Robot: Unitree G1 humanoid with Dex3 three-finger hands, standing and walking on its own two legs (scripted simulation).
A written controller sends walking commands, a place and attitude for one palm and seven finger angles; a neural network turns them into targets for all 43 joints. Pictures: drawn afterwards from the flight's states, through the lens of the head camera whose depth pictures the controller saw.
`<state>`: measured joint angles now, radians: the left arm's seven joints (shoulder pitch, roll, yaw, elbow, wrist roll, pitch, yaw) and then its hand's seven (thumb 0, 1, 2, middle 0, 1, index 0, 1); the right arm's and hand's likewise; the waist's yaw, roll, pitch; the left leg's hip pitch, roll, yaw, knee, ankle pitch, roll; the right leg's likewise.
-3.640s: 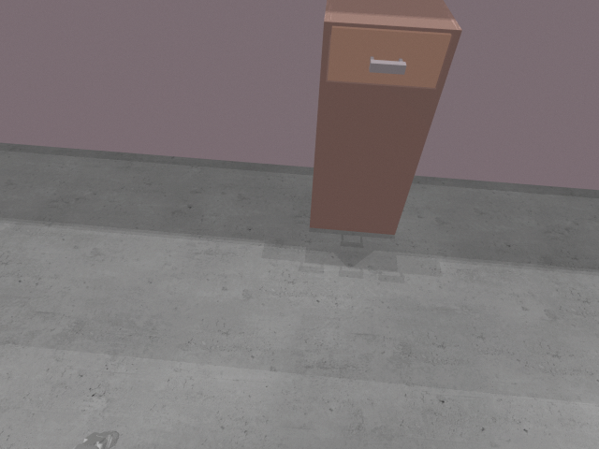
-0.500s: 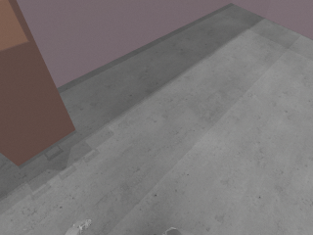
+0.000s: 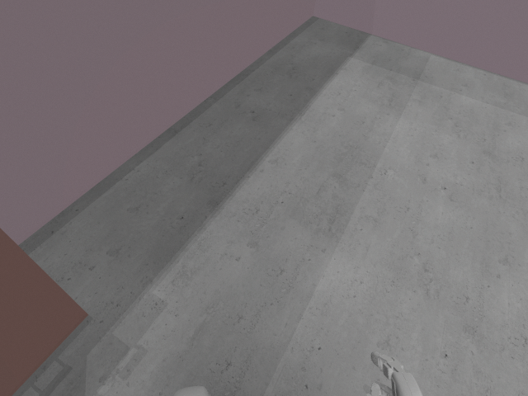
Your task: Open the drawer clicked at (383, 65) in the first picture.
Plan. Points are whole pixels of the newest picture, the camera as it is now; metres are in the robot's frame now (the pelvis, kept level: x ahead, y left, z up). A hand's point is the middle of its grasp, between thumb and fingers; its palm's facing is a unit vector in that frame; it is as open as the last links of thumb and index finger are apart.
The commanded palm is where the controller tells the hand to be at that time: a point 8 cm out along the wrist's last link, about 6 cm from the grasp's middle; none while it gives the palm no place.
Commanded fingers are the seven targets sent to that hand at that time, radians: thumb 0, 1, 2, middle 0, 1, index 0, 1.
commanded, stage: walk to a spot facing it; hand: left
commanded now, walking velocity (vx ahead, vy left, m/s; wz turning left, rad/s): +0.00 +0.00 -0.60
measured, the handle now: out of the picture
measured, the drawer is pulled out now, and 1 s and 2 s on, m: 0.00 0.00 0.00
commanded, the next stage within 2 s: none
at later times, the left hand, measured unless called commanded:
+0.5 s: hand (198, 338) +0.22 +0.14 -0.14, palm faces -0.23 -0.93 -0.28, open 7.4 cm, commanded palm none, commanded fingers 0.00 0.90 0.90 -0.20 -0.30 -0.20 -0.30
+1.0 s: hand (187, 308) +0.28 +0.17 -0.16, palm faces -0.47 -0.86 -0.20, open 7.4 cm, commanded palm none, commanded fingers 0.00 0.90 0.90 -0.20 -0.30 -0.20 -0.30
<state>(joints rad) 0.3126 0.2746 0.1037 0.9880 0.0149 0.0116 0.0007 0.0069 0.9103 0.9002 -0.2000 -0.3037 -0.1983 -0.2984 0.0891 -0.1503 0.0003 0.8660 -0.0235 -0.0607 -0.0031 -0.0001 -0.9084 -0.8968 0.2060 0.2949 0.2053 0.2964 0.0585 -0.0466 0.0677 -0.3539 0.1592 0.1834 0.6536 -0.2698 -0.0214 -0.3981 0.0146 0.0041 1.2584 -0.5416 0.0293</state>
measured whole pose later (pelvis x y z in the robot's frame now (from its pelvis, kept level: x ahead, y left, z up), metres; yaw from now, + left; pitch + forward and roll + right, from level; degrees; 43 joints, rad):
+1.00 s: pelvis +0.11 +0.02 +0.02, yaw -33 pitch +0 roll -2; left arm 0.21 0.27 0.11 0.91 0.03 0.08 -0.03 0.01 0.91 0.90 -0.20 -0.30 -0.20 -0.30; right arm 0.19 -0.17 -0.03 0.88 -0.02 0.01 -0.02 0.00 -0.90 -0.90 0.21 0.30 0.21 0.30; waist 0.03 -0.04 0.07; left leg -0.20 0.11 0.19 0.49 -0.30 0.02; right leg -0.51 -0.02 0.00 1.16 -0.40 0.09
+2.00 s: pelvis +0.11 +0.01 +0.02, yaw -69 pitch +0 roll -2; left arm 0.23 0.28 0.11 0.92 0.03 0.08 -0.03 0.01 0.91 0.90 -0.20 -0.30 -0.20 -0.30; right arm 0.18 -0.17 -0.03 0.88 -0.02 0.01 -0.02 0.00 -0.90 -0.90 0.21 0.30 0.21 0.30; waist 0.03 -0.05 0.07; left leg -0.20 0.10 0.17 0.49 -0.28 0.02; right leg -0.49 -0.01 0.02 1.16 -0.41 0.08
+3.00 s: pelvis +0.11 -0.20 +0.01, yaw -79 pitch -2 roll -2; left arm 0.27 0.16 0.05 1.04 0.02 0.01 0.03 0.01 0.91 0.90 -0.20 -0.30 -0.20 -0.30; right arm 0.19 -0.16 -0.03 1.00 -0.01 -0.02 -0.02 -0.01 -0.94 -0.90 0.21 0.30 0.21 0.30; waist 0.02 -0.03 0.09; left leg -0.33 -0.05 0.08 0.55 -0.19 0.12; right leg -0.43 -0.06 -0.01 1.20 -0.42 0.05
